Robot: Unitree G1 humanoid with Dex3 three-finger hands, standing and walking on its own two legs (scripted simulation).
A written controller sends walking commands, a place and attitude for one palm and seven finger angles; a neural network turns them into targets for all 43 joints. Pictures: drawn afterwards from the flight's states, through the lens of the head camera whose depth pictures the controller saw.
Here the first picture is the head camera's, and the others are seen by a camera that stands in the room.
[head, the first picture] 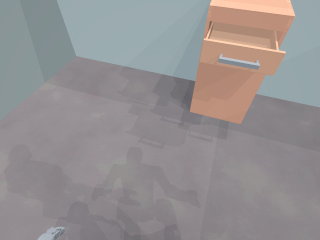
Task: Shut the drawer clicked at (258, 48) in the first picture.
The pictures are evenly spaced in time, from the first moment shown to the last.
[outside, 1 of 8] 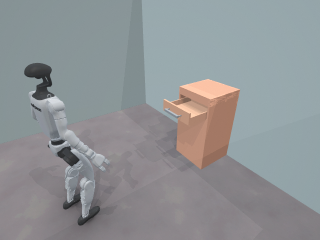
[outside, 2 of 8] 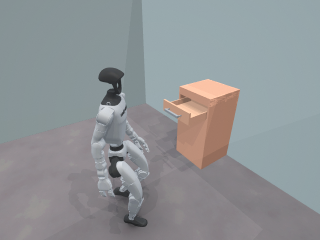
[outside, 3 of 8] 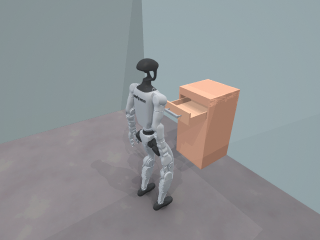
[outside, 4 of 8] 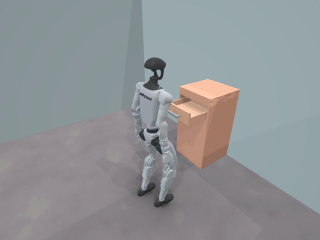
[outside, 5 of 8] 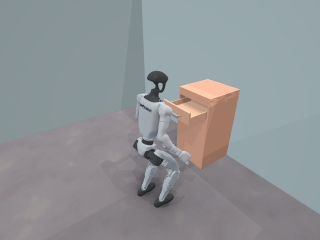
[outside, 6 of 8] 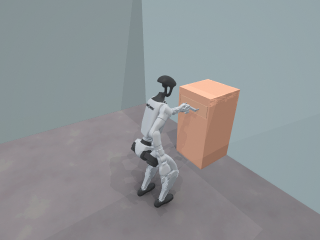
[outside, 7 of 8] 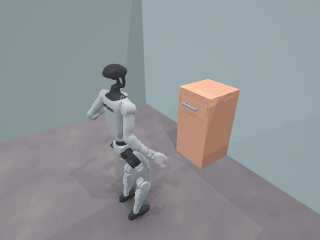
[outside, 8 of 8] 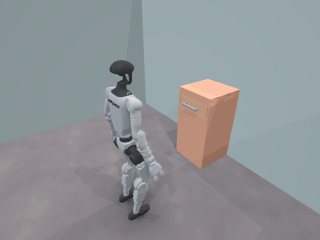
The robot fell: no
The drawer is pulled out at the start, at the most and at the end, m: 0.23 0.23 0.00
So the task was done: yes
